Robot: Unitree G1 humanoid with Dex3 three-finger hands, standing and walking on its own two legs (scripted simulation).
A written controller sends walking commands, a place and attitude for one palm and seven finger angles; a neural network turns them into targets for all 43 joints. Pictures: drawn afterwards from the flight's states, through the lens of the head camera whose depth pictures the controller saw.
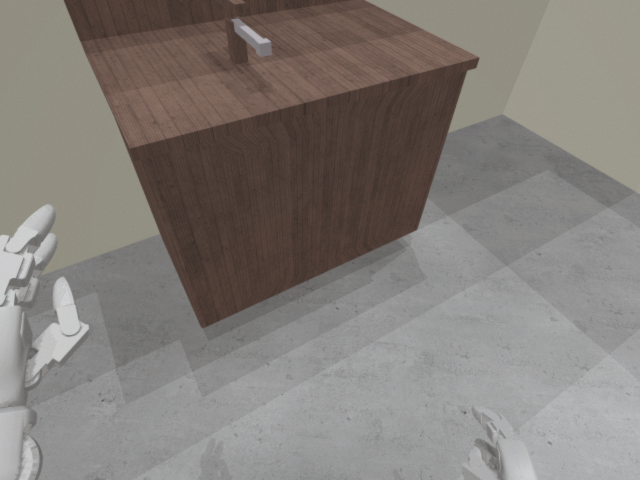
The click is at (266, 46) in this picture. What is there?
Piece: tap's lever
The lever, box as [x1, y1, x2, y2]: [255, 38, 271, 56]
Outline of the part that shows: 266,38 255,40 256,53 260,56 271,54 270,41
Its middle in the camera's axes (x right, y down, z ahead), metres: -0.13 -0.42 +0.86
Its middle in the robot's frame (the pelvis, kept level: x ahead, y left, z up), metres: +0.93 +0.20 +0.13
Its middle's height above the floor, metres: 0.90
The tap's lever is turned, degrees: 0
